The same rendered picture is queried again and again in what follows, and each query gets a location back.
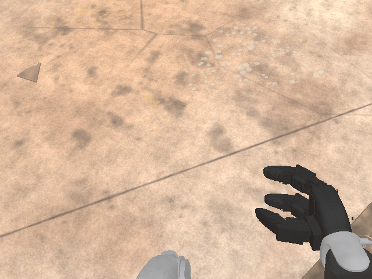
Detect robot right hand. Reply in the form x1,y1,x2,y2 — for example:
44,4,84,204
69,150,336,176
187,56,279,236
255,164,353,251

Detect robot left shin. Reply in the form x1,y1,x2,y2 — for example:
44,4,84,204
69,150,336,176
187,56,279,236
161,250,178,258

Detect robot left thigh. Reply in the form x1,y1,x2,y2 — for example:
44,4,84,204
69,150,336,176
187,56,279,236
136,254,191,279

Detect robot right forearm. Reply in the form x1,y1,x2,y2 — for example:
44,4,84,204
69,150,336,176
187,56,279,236
320,231,372,279

